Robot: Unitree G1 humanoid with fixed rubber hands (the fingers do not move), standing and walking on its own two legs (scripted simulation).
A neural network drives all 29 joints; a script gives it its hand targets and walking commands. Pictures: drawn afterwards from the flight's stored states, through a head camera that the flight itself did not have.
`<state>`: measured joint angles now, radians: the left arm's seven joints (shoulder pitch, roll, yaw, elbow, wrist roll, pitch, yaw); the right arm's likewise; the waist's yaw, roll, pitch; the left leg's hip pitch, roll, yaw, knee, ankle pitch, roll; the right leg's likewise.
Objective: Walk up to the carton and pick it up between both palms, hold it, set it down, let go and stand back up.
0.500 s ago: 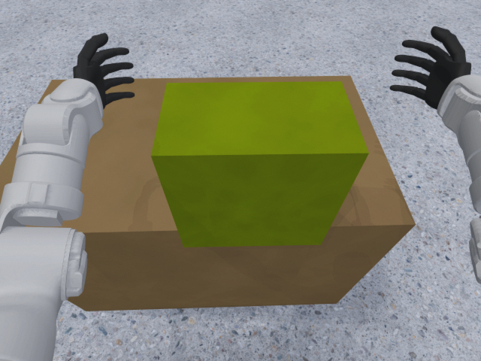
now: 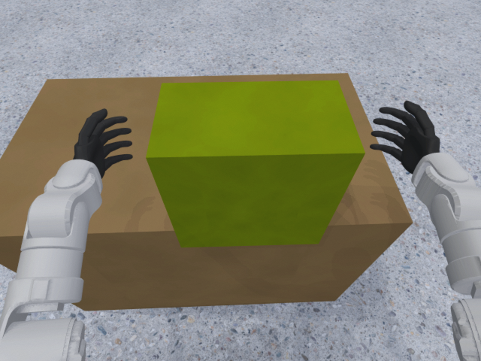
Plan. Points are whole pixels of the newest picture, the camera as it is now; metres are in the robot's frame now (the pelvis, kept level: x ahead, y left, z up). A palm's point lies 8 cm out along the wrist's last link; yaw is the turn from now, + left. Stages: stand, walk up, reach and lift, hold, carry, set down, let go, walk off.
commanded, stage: set down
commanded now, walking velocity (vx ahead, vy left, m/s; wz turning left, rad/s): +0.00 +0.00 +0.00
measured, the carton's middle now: (250, 173) +0.43 +0.01 +0.03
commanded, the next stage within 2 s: none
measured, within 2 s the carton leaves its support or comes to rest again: neither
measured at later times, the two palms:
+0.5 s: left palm (101, 220) +0.31 +0.24 +0.06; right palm (422, 219) +0.32 -0.26 +0.06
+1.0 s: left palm (102, 264) +0.26 +0.25 +0.01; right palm (408, 259) +0.28 -0.24 +0.01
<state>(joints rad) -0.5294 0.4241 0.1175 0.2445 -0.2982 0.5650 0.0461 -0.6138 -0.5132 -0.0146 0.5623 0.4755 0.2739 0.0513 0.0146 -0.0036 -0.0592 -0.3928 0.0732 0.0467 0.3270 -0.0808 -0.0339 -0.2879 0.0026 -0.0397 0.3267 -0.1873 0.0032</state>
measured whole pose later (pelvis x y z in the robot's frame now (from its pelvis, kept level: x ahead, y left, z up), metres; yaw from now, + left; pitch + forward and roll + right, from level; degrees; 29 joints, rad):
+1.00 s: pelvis +0.01 +0.00 +0.00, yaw +0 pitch +1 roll +0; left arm 0.01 0.28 0.03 0.37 -0.21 -0.01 0.03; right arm -0.03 -0.36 0.01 0.54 0.34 -0.17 0.09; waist 0.03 -0.01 -0.01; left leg -0.24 0.06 0.05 0.36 -0.14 -0.03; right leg -0.14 -0.02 -0.03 0.37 -0.26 0.00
